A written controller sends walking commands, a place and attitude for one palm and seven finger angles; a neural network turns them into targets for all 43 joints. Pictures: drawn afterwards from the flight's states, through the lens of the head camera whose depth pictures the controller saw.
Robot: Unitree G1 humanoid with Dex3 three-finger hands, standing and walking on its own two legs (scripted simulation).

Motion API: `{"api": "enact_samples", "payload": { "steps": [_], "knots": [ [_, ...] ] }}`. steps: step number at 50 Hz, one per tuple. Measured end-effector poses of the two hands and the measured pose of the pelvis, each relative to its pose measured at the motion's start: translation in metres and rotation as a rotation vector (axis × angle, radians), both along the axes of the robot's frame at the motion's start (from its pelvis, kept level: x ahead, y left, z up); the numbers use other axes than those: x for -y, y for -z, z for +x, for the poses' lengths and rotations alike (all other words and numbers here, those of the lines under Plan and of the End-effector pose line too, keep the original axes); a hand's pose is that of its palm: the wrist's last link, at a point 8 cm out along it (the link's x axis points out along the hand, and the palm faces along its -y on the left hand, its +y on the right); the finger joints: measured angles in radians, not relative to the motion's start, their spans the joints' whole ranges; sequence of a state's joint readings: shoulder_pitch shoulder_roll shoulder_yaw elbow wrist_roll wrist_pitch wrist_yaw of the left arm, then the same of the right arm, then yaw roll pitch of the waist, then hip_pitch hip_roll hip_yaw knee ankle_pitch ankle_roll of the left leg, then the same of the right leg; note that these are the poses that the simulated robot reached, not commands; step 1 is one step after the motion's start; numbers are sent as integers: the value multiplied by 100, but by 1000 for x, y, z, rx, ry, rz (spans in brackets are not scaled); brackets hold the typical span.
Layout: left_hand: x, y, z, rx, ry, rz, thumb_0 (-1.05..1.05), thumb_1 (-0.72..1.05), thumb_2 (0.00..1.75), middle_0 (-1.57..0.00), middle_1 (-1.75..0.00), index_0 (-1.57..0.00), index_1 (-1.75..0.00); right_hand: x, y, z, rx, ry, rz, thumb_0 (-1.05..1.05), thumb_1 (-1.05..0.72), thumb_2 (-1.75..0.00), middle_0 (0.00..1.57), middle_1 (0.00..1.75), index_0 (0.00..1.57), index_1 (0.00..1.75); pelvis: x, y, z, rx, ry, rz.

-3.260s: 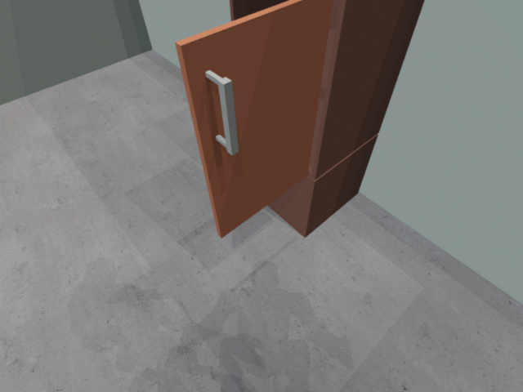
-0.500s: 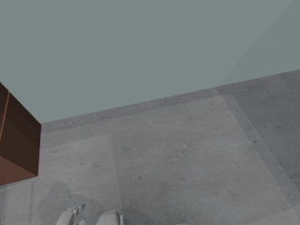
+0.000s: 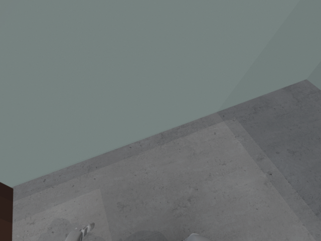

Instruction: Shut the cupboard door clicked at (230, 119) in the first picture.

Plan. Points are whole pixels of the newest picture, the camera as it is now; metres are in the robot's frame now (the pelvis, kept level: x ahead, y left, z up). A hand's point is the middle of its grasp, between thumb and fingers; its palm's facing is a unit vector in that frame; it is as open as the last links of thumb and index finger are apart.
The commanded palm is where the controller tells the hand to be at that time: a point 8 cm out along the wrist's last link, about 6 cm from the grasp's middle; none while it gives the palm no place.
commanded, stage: walk to a spot facing it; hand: left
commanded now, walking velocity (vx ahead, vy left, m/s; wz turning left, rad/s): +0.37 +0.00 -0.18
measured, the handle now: out of the picture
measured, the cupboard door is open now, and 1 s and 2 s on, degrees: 90 90 90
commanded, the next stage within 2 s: turn to face it in 0.32 s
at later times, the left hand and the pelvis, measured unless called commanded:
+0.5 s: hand (103, 195) +0.26 +0.19 -0.16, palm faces -0.04 -0.99 -0.16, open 7.4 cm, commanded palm none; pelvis +0.24 +0.02 +0.02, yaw -6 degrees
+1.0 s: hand (108, 153) +0.41 +0.21 -0.17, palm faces +0.21 -0.96 -0.21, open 7.4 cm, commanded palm none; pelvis +0.37 +0.00 +0.01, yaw +12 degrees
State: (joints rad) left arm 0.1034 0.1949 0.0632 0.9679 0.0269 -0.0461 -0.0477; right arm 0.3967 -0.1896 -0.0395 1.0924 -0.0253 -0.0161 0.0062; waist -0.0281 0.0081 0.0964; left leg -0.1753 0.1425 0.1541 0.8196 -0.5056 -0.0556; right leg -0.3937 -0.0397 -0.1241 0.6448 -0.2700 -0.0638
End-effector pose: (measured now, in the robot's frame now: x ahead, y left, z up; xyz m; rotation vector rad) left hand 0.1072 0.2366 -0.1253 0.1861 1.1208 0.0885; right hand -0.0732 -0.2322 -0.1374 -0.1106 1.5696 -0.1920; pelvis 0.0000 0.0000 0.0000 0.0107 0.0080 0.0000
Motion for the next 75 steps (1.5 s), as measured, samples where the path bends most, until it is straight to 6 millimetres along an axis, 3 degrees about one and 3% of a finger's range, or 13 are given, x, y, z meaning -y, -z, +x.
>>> {"api": "enact_samples", "payload": {
  "steps": [3,10,15,18,22,31,34,37,47,53,59,66,75],
  "knots": [
    [7,-4,12,-28,-22,6,0,91,90,-20,-30,-19,-30,8,-4,40,12,5,-7,1,-91,-89,20,30,20,30,5,-7,26,4,3,-12],
    [6,-5,14,-204,-51,0,-1,94,90,-20,-30,-20,-30,8,-24,188,247,-22,-14,1,-91,-89,20,30,20,30,7,-23,94,-21,34,-12],
    [-2,6,21,-321,-88,-31,0,92,90,-20,-30,-20,-30,-7,-26,297,389,-81,-18,0,-91,-89,20,30,20,30,-7,-16,150,-4,54,-24],
    [-10,19,37,-378,-84,-39,0,92,90,-20,-30,-20,-30,-14,-21,347,476,-92,-48,0,-91,-89,20,30,20,30,-18,-3,184,9,86,-31],
    [-14,18,94,-355,-49,-27,1,91,90,-20,-30,-19,-30,-20,-24,363,471,-54,-53,0,-91,-89,20,30,20,30,-19,-8,216,15,110,-9],
    [5,-4,260,-57,-4,9,1,93,90,-20,-30,-19,-30,7,-10,336,177,7,-39,-1,-94,-89,21,30,21,30,4,-12,284,8,30,6],
    [11,-5,292,-2,-33,22,0,93,90,-20,-30,-19,-30,15,-1,339,81,-6,-17,-1,-93,-89,20,30,20,30,12,-6,304,9,-20,1],
    [14,-9,305,17,-77,13,0,92,90,-20,-30,-19,-30,18,-7,362,50,-38,-16,0,-92,-89,20,30,20,30,12,-11,320,9,-72,-2],
    [-11,21,289,-117,-221,-20,0,91,90,-20,-30,-20,-30,3,-13,507,281,-219,-54,0,-91,-89,20,30,20,30,-3,0,361,-10,-174,-15],
    [-17,1,295,-106,-305,18,0,91,90,-20,-30,-19,-30,4,-21,557,321,-315,-40,0,-90,-89,20,30,20,30,9,-11,377,-15,-240,-24],
    [-6,-14,299,-17,-375,88,0,91,90,-20,-30,-19,-30,23,-5,605,312,-392,2,0,-90,-89,21,30,21,30,33,-4,394,-17,-331,-2],
    [22,-22,260,-90,-476,72,0,91,90,-20,-30,-20,-30,16,-20,666,342,-498,21,0,-91,-89,20,30,20,30,41,-18,405,-11,-430,19],
    [38,8,195,-188,-641,-30,0,90,90,-20,-30,-20,-30,-53,-29,722,445,-708,51,0,-91,-89,20,30,20,30,25,-5,406,-13,-552,-6]
  ]
}}
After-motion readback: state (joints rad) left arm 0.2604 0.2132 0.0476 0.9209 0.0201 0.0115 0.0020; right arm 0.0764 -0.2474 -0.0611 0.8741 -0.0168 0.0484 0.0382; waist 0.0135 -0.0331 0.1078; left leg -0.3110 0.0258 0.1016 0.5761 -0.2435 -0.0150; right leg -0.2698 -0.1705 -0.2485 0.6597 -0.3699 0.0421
